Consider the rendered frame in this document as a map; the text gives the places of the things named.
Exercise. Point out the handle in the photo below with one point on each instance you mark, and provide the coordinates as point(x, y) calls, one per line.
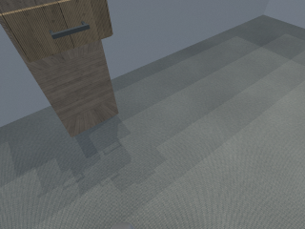
point(69, 31)

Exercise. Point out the cabinet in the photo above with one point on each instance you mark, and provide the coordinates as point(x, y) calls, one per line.
point(76, 82)

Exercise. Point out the drawer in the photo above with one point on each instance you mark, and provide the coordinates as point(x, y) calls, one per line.
point(30, 27)

